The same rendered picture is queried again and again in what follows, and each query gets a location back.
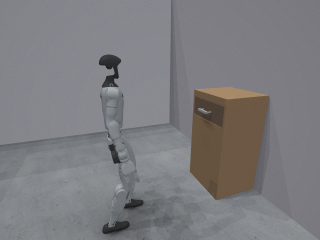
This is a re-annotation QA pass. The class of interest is robot torso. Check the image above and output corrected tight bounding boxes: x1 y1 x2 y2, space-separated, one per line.
100 83 125 152

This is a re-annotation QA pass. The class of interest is robot right upper arm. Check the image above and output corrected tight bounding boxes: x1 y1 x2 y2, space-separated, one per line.
105 87 120 130

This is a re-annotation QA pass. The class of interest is left robot thigh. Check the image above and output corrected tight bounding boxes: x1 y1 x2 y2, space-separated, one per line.
123 136 136 177

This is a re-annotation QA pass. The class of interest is cabinet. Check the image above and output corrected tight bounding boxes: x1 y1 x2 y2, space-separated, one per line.
190 87 269 200

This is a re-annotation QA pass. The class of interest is robot right forearm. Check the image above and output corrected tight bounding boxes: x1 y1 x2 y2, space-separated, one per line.
108 121 130 163

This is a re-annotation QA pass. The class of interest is handle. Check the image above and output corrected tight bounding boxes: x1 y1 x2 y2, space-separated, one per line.
198 108 211 114

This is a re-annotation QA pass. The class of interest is robot right hand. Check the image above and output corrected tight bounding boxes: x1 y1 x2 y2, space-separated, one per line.
121 160 140 187

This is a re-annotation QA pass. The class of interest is drawer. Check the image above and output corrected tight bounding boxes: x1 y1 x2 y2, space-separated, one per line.
194 96 225 128

